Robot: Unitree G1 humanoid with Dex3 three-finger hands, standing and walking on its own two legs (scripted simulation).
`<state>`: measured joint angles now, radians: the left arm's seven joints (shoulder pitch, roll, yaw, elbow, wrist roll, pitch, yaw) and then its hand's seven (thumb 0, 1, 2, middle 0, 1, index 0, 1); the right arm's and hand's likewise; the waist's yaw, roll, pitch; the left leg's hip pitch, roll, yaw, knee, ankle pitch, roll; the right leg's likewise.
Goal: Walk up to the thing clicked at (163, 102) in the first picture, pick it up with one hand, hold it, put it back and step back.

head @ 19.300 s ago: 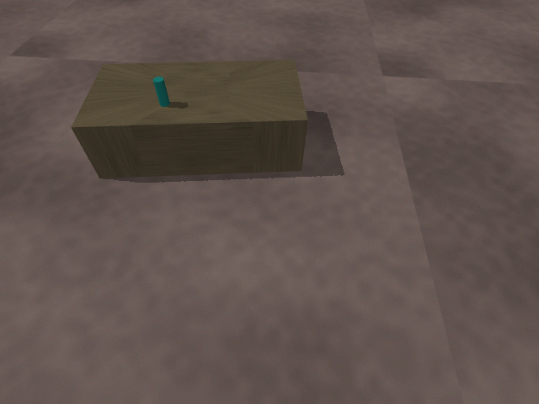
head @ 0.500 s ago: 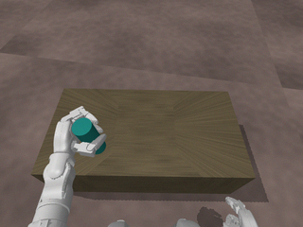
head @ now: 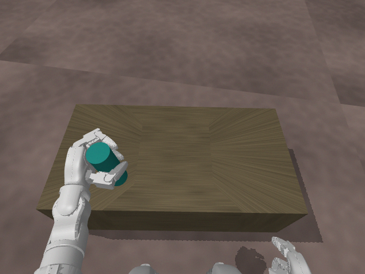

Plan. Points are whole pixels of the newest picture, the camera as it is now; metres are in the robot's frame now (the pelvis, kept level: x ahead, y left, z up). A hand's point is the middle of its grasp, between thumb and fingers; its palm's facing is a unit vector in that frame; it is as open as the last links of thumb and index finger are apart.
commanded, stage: crouch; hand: left
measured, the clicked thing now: (109, 166) +0.33 +0.17 +0.03
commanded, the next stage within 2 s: lower in 1.22 s
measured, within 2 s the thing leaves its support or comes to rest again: neither
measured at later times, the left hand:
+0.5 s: hand (124, 162) +0.42 +0.17 -0.11, palm faces +0.01 -1.00 -0.01, open 7.3 cm
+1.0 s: hand (130, 160) +0.47 +0.17 -0.19, palm faces +0.03 -1.00 -0.01, open 7.3 cm
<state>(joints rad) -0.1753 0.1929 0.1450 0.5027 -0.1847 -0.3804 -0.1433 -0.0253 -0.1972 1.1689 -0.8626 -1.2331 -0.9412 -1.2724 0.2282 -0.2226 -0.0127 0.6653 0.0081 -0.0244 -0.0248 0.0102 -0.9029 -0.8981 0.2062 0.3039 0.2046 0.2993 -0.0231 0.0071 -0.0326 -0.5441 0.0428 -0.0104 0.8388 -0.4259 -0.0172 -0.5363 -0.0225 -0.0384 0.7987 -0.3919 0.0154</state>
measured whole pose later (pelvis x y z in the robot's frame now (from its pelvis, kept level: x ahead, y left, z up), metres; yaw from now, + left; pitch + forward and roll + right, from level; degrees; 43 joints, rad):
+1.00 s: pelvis -0.07 +0.00 -0.20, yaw -3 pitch +34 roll -4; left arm -0.92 0.48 0.40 1.17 -0.04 -0.55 -0.15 -0.02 -0.19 1.18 -0.86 -1.24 -0.94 -1.28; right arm 0.26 -0.25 0.04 0.68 -0.07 0.00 0.04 0.00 -0.90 -0.90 0.21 0.30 0.20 0.30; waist -0.19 0.01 -0.17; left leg -1.69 0.05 -0.07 1.73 -0.64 -0.02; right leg -1.67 -0.02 -0.05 1.66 -0.59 0.01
